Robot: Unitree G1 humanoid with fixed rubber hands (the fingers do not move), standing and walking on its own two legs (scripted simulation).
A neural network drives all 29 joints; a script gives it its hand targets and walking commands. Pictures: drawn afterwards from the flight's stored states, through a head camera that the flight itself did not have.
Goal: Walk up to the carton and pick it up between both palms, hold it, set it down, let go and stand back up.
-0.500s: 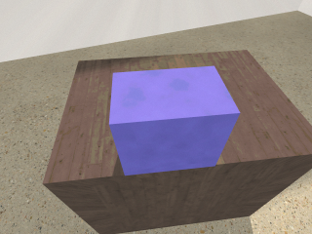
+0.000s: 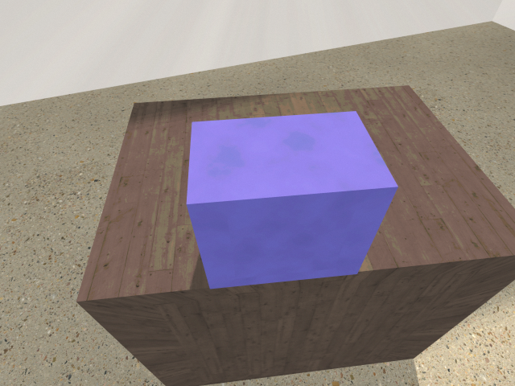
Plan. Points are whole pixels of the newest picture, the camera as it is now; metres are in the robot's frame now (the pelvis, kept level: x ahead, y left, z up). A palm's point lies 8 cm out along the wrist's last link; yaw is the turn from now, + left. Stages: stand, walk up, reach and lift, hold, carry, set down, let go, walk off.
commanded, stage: walk up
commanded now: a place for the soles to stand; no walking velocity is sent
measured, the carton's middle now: (280, 203) +0.40 +0.00 +0.07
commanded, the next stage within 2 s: none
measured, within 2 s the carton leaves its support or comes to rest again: neither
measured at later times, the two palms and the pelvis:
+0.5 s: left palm out of the picture -0.05 +0.19 -0.12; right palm out of the picture -0.01 -0.32 -0.15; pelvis -0.11 -0.06 -0.01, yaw +1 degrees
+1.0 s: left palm out of the picture -0.15 +0.20 -0.14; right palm out of the picture -0.10 -0.26 -0.14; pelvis -0.11 -0.03 +0.00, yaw +6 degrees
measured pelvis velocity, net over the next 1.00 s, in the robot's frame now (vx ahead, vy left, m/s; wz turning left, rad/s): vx -0.11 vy -0.03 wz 0.11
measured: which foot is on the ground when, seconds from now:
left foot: down 0.00-0.34, up 0.36-0.70, down 0.72-1.00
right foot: down 0.00-0.14, up 0.16-0.32, down 0.34-1.00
